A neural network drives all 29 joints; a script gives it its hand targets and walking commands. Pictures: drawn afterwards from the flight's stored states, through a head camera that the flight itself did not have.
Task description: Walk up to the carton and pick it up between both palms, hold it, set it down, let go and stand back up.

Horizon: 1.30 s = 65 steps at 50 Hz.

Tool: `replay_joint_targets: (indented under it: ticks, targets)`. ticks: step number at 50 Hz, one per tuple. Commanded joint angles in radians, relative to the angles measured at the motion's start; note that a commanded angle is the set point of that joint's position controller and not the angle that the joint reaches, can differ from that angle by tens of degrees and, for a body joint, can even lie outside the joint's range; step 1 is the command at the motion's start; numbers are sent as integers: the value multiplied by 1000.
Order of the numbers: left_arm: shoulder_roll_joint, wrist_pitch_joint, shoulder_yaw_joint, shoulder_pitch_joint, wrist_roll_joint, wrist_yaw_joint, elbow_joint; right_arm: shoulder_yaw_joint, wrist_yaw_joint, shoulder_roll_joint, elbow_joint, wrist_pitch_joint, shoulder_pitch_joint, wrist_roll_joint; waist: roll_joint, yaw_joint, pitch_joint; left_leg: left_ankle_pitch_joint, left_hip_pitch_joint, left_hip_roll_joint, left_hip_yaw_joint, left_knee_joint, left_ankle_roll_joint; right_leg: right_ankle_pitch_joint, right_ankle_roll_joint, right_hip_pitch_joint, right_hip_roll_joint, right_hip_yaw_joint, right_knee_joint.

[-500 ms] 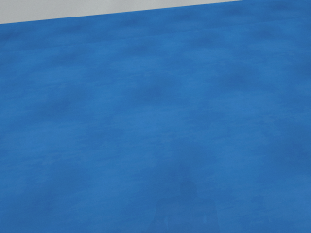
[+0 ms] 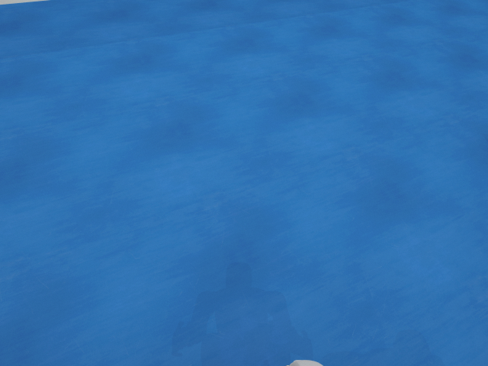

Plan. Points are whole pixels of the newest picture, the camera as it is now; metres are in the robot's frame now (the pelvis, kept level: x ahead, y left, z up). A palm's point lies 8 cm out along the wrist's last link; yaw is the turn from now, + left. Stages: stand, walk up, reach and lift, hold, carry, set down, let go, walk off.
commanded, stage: walk up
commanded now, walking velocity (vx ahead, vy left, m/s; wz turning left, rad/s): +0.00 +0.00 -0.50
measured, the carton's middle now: out of the picture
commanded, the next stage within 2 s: none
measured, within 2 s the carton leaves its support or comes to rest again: neither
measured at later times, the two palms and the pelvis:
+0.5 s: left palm out of the picture +0.13 +0.14 -0.13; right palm out of the picture -0.06 -0.30 -0.16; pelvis -0.03 -0.06 -0.01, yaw -14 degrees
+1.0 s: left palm out of the picture +0.04 +0.20 -0.16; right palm out of the picture -0.05 -0.27 -0.11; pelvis -0.05 -0.01 +0.00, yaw -26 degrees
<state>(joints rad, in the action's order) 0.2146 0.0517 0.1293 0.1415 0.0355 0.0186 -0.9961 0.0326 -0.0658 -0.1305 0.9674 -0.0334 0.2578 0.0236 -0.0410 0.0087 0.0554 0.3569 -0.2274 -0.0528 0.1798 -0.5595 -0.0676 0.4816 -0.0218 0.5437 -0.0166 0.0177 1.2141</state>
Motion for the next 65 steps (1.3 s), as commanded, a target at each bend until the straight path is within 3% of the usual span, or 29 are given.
replay_joint_targets:
  ticks: [1,7,11,14,15,16,17,18,19,21,23,27,30,38,39,41,43,46,47,49,50,52,53,55,56,57,58,61,65]
  targets:
    - [-10,11,-17,-7,-6,-17,29,25,-3,-152,-22,-18,94,-6,213,-8,-60,-842,187,-268,-186,176,-7,-62,-26,113,30,-26,-34]
    - [-34,5,-54,-114,-7,-26,64,46,3,-175,-2,-11,150,15,180,-45,-68,-807,236,-338,-164,151,-70,-8,-6,78,79,-60,-248]
    - [-24,-2,-76,-111,-1,-33,90,55,14,-198,-3,1,133,19,202,-46,-79,-719,172,-359,-131,125,-73,-10,24,-48,75,-109,-390]
    - [-4,-17,-84,-41,7,-35,99,64,21,-219,-8,17,96,10,180,-16,-92,-541,91,-358,-102,54,-34,-107,47,-184,60,-140,-579]
    - [22,-29,-80,16,11,-33,89,65,26,-213,-13,24,96,5,82,10,-122,-418,9,-323,-62,-52,12,-227,60,-314,77,-99,-715]
    - [112,-43,-55,83,14,-20,72,56,29,-159,-39,27,120,-5,-172,30,-200,-134,-177,-218,-10,-279,67,-472,114,-516,233,115,-809]
    - [219,-45,-23,145,2,-10,72,38,26,-101,-103,34,23,-16,-364,89,-200,315,-426,-40,-13,-456,107,-838,224,-598,438,394,-857]
    - [245,-38,-1,194,0,1,48,43,30,-147,-137,44,-50,-22,-353,124,-172,348,-400,-37,-109,-582,107,-779,308,-507,479,481,-895]
    - [205,-39,-15,157,0,11,40,47,37,-159,-132,45,-77,-22,-256,93,-128,292,-428,-54,-138,-648,105,-740,308,-495,445,454,-889]
    - [133,-40,-42,37,-13,24,92,44,44,-129,-95,48,-25,-10,-101,22,-83,147,-422,-74,-176,-644,111,-710,248,-449,365,293,-884]
    - [118,-49,-52,2,-21,20,100,50,40,-140,-86,58,-10,0,-42,-8,-70,81,-360,-66,-175,-595,114,-688,198,-375,307,253,-901]
    - [113,-71,-49,96,-20,10,67,51,37,-156,-94,80,-49,-10,-49,-5,-117,36,-334,-49,-174,-547,114,-842,144,-434,283,248,-877]
    - [122,-75,-42,151,-15,10,50,47,36,-159,-100,90,-105,-12,-59,3,-148,31,-334,-43,-188,-514,115,-813,124,-473,278,286,-878]
    - [151,-66,-23,226,2,2,36,42,32,-178,-109,94,-227,-18,-77,24,-153,102,-303,-17,-211,-388,113,-664,140,-497,289,420,-905]
    - [101,-61,-7,202,-6,6,79,31,26,-141,-92,76,-155,-53,-124,27,-168,121,-265,-2,-233,-316,123,-727,154,-514,255,465,-917]
    - [112,-52,4,192,-9,8,75,32,19,-148,-78,59,-145,-56,-113,25,-164,129,-227,19,-236,-250,126,-710,168,-515,261,500,-930]
    - [118,-44,9,193,-6,9,85,34,12,-167,-62,52,-118,-51,-75,15,-193,103,-167,36,-202,-183,106,-676,199,-480,256,495,-929]
    - [116,-29,11,140,-12,7,89,30,8,-174,-24,38,-5,-61,-41,-30,-168,-21,64,39,-159,104,82,-564,138,-319,177,391,-916]
    - [110,-25,10,126,-20,7,92,37,6,-200,-6,34,61,-58,-6,-52,-170,-112,229,-9,-153,225,59,-434,75,-192,117,306,-875]
    - [21,-26,-1,142,-7,10,113,63,-1,-301,-41,33,23,-31,309,-48,-129,-12,271,-454,-571,358,-63,131,-13,99,-106,55,-421]
    - [107,-18,15,84,10,11,143,64,-8,-307,-35,32,-23,-18,291,-54,-63,-77,115,-514,-559,376,-161,117,-35,118,-10,69,-240]
    - [109,-19,20,91,11,-18,128,30,-9,-208,-64,15,-106,-10,171,5,39,-214,10,-358,-388,338,-82,-25,-18,61,9,79,-84]
    - [103,-16,17,119,9,-28,115,20,-6,-183,-69,8,-131,-3,162,38,35,-293,19,-295,-311,317,-44,-82,-16,53,8,62,-48]
    - [94,3,-3,112,3,-43,116,17,3,-195,-78,3,-117,5,207,48,59,-314,-13,-271,-245,322,-32,-121,-14,64,13,29,35]
    - [79,-1,-20,96,5,-52,142,24,7,-200,-76,-19,-86,-13,236,39,63,-219,-5,-271,-216,355,-33,-144,-6,90,20,14,51]
    - [80,7,-21,-8,35,-94,153,60,8,-245,-1,-12,83,-13,192,-16,57,345,126,-363,-408,396,10,-248,-2,269,59,74,114]
    - [38,6,-35,-80,20,-113,185,60,7,-236,11,-7,107,-17,184,-33,119,452,99,-393,-453,420,36,-287,-17,349,72,126,66]
    - [41,-15,-58,-54,-10,-123,161,52,22,-197,10,-36,155,8,195,-30,116,327,137,-330,-334,429,27,-355,-20,306,72,65,1]
    - [47,-24,-78,-155,-26,-104,169,49,48,-207,23,-69,227,16,167,-69,164,204,155,-350,-267,481,4,-364,-10,276,90,18,-138]
